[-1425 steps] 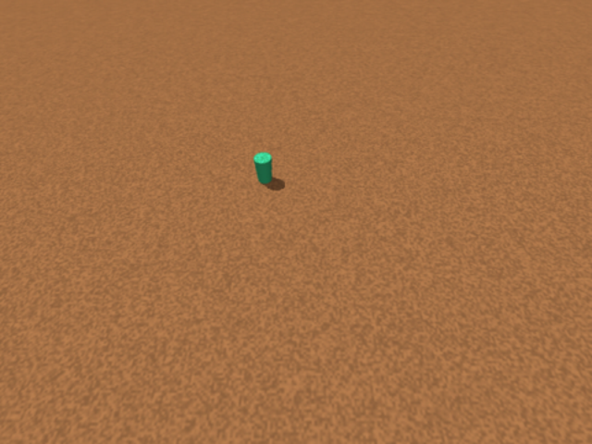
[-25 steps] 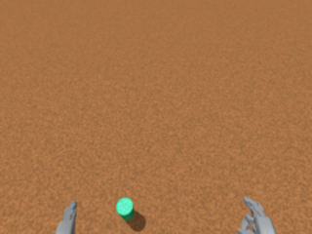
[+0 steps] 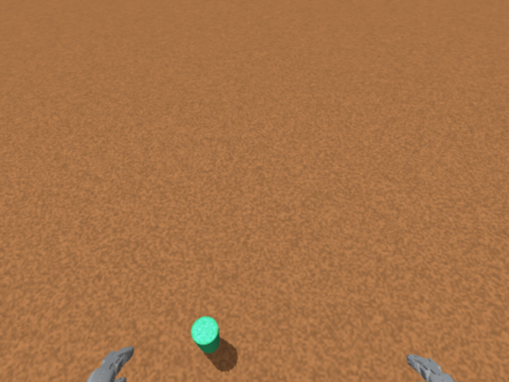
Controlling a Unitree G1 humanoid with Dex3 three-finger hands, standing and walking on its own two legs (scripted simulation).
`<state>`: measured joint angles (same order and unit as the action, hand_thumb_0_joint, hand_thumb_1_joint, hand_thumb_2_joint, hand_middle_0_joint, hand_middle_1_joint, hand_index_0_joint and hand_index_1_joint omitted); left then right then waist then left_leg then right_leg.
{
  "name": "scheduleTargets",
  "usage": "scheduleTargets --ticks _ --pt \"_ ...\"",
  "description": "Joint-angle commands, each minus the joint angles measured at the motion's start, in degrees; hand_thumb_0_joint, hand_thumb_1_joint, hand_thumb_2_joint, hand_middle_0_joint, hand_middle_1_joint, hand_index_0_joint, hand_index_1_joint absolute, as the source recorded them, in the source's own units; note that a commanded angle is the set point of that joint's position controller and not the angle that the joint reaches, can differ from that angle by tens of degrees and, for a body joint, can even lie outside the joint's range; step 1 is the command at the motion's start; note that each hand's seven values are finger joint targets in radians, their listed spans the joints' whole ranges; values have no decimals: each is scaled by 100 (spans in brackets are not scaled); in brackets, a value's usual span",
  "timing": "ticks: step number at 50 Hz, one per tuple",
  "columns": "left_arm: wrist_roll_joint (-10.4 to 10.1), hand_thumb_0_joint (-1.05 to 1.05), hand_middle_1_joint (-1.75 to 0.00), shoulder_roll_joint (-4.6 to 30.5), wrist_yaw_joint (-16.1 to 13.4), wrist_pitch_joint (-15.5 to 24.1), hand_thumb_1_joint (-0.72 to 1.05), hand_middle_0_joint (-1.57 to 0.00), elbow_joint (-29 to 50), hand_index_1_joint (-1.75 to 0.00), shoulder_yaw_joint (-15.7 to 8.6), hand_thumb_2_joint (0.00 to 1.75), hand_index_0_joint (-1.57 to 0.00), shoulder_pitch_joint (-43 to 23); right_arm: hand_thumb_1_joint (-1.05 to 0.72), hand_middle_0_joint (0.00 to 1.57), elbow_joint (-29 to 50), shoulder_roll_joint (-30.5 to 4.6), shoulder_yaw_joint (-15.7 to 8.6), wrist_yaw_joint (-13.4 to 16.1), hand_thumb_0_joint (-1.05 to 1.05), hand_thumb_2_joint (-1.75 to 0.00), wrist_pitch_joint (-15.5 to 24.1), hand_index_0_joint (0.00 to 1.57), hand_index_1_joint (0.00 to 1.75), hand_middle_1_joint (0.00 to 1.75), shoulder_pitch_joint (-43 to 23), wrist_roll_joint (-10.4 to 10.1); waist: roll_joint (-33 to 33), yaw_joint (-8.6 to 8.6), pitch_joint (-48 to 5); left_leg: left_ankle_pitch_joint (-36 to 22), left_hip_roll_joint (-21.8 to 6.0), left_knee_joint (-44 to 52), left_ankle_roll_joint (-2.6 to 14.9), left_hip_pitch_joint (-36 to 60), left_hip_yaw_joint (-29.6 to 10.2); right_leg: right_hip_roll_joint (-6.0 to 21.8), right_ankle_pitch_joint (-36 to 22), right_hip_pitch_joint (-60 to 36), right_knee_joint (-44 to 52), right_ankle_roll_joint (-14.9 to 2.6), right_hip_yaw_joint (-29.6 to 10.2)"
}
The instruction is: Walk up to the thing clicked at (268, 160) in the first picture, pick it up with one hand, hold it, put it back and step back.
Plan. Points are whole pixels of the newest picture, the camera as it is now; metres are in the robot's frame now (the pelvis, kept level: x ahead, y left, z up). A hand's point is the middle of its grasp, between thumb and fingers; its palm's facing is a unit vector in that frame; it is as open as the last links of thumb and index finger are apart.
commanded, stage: stand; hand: left
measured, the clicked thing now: (207, 336) +0.40 +0.20 -0.67
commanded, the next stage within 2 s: step back in 2.00 s
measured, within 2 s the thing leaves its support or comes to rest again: neither
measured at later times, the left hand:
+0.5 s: hand out of the picture +0.04 +0.25 -0.12, palm faces -0.01 -0.94 -0.34, open 7.4 cm
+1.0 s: hand out of the picture +0.04 +0.24 -0.12, palm faces -0.03 -0.94 -0.34, open 7.4 cm
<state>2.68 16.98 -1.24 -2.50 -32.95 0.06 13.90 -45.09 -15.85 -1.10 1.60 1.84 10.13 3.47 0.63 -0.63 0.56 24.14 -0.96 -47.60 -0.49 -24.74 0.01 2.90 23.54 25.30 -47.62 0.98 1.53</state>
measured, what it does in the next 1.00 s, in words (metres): stands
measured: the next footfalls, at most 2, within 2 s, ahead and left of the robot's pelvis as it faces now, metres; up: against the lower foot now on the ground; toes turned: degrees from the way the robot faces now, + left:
none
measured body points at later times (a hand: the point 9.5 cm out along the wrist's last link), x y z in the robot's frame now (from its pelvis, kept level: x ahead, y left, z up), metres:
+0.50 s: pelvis -0.01 +0.01 +0.04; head -0.02 +0.00 +0.49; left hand +0.04 +0.30 -0.09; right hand +0.05 -0.27 -0.10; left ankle +0.01 +0.13 -0.70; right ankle +0.01 -0.13 -0.70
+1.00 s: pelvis -0.01 +0.00 +0.04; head -0.01 -0.01 +0.49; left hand +0.05 +0.29 -0.09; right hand +0.03 -0.29 -0.10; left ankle +0.01 +0.13 -0.70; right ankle +0.01 -0.13 -0.70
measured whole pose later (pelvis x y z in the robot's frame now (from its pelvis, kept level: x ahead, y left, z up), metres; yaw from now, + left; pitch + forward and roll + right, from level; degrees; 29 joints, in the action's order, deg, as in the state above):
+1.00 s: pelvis -0.01 +0.00 +0.04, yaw -1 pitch -4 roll +0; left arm 0.9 18.1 -0.3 0.2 -66.4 0.2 8.0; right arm -66.1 -18.8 -1.1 -0.1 0.1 8.7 1.4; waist -0.8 -0.2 3.6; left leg 9.7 -1.1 -20.4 -0.8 -6.8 1.2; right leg 2.2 9.3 8.1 -21.3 1.2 1.1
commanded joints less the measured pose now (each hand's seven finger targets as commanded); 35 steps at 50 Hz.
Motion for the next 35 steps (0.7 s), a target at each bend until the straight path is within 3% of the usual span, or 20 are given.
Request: scheduleTargets --ticks 1,3,8,12,15,21,23,25,29,31,35 --pt "-29 0 -30 995 -54 421 90 -20 -238 -30 -405 90 -20 -283 -90 20 228 -1031 -371 -27 0 -90 130 20 30 30 -191 -23 -237 -13 -502 -1279 -264 1319 399 625 -487 244 -1325 -499 1124 -412 -432" --pt "-39 0 -30 996 -56 445 90 -20 -574 -30 -395 90 -20 -375 -90 20 49 -1049 -349 -39 0 -90 87 20 30 30 -214 -32 -289 -32 -331 -1167 -309 1625 374 482 -543 228 -1284 -801 1288 -373 -388" --pt "-73 0 -30 1138 -70 478 90 -20 -1333 -30 -362 90 -20 -440 -90 20 -425 -1077 -323 -34 0 -90 18 20 30 30 -135 -107 64 34 -390 -1681 -257 1824 259 1098 -404 410 -1862 -1200 1848 -359 -546" --pt "-107 0 -30 1166 -73 427 90 -20 -1816 -30 -306 90 -20 -529 -90 20 -802 -1202 -279 -33 0 -90 -17 20 30 30 -167 -124 -123 10 -60 -1455 -370 2448 227 1139 -537 360 -1448 -1423 2230 -290 -471" --pt "-127 0 -30 1197 -70 422 90 -20 -2110 -30 -280 90 -20 -549 -90 20 -1030 -1260 -262 -19 0 -90 -6 20 30 30 -174 -159 -110 7 -193 -1904 -434 2615 208 1531 -518 383 -1775 -1585 2370 -252 -455" --pt "-126 0 -30 1248 -38 374 90 -20 -2580 -30 -241 90 -20 -591 -90 20 -1348 -1332 -236 -27 0 -90 -55 20 30 30 -314 -175 -170 -39 354 -859 -472 3236 156 1287 -612 334 -1035 -1562 2719 -188 -426" --pt "-122 0 -30 1249 -32 376 90 -20 -2665 -30 -243 90 -20 -651 -90 20 -1428 -1333 -237 -35 0 -90 -63 20 30 30 -245 -181 -219 5 257 -786 -483 3307 154 1265 -605 354 -1091 -1690 2761 -183 -435" --pt "-121 0 -30 1253 -27 402 90 -20 -2748 -30 -229 90 -20 -642 -90 20 -1485 -1323 -236 -44 0 -90 -48 20 30 30 -294 -189 -96 -5 132 -1103 -484 3234 152 1536 -558 402 -1210 -1645 2875 -187 -486" --pt "-95 0 -30 1281 -20 387 90 -20 -2879 -30 -214 90 -20 -647 -90 20 -1571 -1307 -223 -70 0 -90 -92 20 30 30 -299 -190 10 3 517 -542 -431 3328 125 1321 -556 348 -453 -1351 3084 -130 -493" --pt "-116 0 -30 1348 -16 388 90 -20 -2881 -30 -229 90 -20 -703 -90 20 -1593 -1289 -226 -84 0 -90 -105 20 30 30 -276 -193 79 25 406 -621 -409 3239 136 1402 -508 410 -336 -1343 3178 -161 -596" --pt "-129 0 -30 1322 -16 419 90 -20 -2910 -30 -210 90 -20 -774 -90 20 -1648 -1296 -208 -92 0 -90 -66 20 30 30 -313 -198 -20 31 198 -1009 -464 3202 129 1551 -487 432 -778 -1476 3127 -168 -591"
